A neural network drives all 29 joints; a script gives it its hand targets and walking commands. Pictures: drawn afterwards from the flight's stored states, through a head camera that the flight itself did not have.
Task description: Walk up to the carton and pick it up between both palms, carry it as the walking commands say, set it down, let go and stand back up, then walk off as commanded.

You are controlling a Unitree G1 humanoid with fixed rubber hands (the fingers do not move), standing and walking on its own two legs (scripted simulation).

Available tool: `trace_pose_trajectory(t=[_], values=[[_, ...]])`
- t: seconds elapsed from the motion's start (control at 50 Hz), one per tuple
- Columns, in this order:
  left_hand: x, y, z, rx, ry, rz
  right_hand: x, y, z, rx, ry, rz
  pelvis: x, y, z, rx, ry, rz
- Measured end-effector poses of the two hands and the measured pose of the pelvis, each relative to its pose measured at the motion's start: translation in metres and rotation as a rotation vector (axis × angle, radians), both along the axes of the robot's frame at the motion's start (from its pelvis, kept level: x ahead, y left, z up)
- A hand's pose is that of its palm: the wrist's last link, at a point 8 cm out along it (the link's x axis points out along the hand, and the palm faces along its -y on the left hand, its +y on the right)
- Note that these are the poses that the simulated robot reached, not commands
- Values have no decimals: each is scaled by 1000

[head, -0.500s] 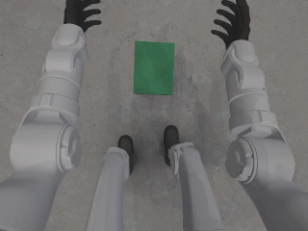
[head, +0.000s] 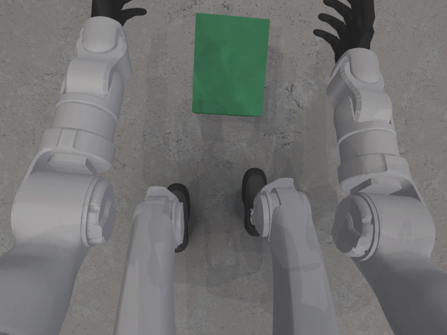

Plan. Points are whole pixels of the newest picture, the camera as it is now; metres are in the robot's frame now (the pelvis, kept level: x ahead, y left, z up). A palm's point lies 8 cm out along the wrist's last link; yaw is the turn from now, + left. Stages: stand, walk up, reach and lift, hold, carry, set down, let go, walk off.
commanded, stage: reach and lift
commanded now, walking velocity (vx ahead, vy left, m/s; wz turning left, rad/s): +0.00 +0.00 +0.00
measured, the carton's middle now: (227, 72) +0.52 -0.05 -0.46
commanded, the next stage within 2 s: none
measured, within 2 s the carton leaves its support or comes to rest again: neither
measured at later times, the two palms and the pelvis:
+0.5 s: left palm (143, 49) +0.54 +0.12 -0.29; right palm (310, 64) +0.51 -0.20 -0.30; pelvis -0.03 -0.01 -0.12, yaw +0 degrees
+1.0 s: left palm (150, 66) +0.53 +0.13 -0.39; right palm (300, 66) +0.52 -0.20 -0.38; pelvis -0.02 +0.00 -0.18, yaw -1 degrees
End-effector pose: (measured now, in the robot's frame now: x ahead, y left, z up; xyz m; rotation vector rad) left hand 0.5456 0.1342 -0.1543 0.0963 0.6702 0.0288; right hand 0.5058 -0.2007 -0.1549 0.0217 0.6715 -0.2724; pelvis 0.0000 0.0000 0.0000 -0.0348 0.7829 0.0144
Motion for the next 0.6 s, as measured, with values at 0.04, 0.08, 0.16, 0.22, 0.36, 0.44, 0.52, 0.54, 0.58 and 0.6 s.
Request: trace_pose_trajectory(t=[0.04, 0.08, 0.16, 0.22, 0.36, 0.44, 0.52, 0.54, 0.58, 0.6], values=[[0, -2, -16, 9, -4, -2, 1, -3, -17, -3, -1, -4, -6, 0, -10, 0, -49, 2], [-2, -4, -35, 18, 11, -3, 0, -5, -37, 3, 13, -7, -11, 1, -20, 2, -95, 2], [-6, -10, -71, -3, 4, 4, -1, -3, -70, 19, -9, -6, -21, 0, -39, 12, -202, -8], [-10, -14, -90, -7, 36, -1, -6, -1, -92, 26, 41, 0, -22, -1, -60, 19, -203, -19], [-6, -15, -111, -9, 46, 10, -3, 1, -114, 27, 47, 1, -28, -4, -96, 26, -239, -26], [-6, -14, -125, 4, 52, -3, 1, 3, -128, 31, 52, 9, -31, -6, -112, 25, -246, -26], [-8, -12, -145, 2, 64, -7, 1, 7, -148, 40, 67, 21, -33, -6, -127, 23, -242, -23], [-8, -12, -151, -1, 66, -11, 0, 7, -154, 42, 74, 22, -33, -7, -131, 23, -239, -21], [-8, -12, -162, -13, 68, -13, -2, 9, -167, 39, 88, 30, -33, -7, -139, 21, -232, -21], [-9, -12, -169, -14, 75, -13, -2, 8, -173, 33, 102, 34, -33, -7, -143, 19, -227, -22]])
